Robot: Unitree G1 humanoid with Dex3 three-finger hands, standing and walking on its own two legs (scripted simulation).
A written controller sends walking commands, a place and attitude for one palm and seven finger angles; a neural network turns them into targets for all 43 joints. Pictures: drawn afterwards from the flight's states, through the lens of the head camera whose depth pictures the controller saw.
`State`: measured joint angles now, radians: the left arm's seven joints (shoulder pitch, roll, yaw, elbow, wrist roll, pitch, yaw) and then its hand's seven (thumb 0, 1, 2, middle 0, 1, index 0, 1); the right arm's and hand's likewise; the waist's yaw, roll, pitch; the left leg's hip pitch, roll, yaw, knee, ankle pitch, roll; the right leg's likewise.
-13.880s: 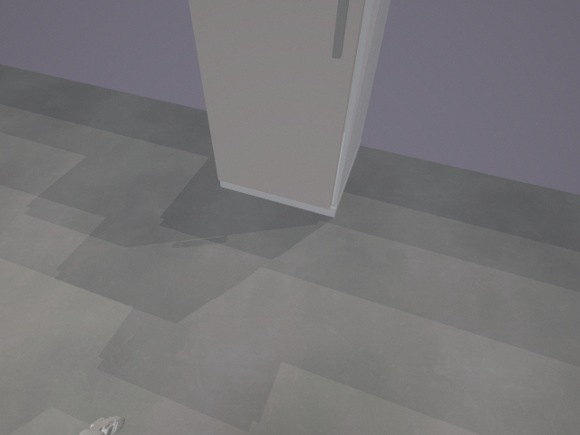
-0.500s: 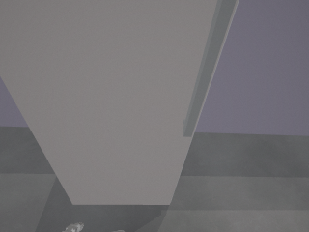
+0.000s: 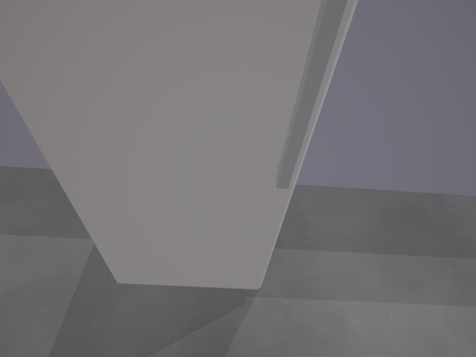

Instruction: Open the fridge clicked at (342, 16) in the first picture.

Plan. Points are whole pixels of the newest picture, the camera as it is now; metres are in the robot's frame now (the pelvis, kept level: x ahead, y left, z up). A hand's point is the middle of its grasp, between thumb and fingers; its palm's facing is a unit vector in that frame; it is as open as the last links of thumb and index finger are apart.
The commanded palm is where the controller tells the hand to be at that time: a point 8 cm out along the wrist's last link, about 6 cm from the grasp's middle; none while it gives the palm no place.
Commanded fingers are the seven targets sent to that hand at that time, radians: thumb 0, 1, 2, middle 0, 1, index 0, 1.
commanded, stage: come to a stop and stand still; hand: right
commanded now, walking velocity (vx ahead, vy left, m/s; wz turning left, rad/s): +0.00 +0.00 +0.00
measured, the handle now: (304, 90) +0.47 -0.05 +0.24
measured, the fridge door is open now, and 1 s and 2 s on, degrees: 0 0 0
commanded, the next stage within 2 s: look again from close up in 0.22 s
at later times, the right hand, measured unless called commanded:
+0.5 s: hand out of the picture +0.01 -0.16 -0.16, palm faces +0.04 +0.98 -0.19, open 7.3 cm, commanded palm none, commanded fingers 0.00 -0.90 -0.90 0.20 0.30 0.20 0.30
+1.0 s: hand out of the picture +0.08 -0.17 -0.16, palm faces +0.03 +0.98 -0.21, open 7.3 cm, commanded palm none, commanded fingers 0.00 -0.90 -0.90 0.20 0.30 0.20 0.30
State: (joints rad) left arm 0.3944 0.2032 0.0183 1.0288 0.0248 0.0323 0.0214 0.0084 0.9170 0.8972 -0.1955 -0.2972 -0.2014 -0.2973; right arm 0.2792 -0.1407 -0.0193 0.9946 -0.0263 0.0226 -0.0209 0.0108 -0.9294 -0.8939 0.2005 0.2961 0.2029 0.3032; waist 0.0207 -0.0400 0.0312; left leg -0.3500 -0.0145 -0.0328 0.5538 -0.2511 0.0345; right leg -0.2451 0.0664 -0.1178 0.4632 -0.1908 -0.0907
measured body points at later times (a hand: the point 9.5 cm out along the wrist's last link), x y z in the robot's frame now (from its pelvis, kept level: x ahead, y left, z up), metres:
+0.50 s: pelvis +0.02 +0.00 +0.01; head +0.02 +0.02 +0.46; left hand +0.03 +0.22 -0.16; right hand +0.01 -0.22 -0.15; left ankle +0.09 +0.11 -0.73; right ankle +0.04 -0.06 -0.73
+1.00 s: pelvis +0.08 +0.01 +0.01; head +0.10 +0.02 +0.46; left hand +0.08 +0.22 -0.16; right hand +0.08 -0.22 -0.15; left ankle +0.09 +0.11 -0.73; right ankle +0.05 -0.06 -0.73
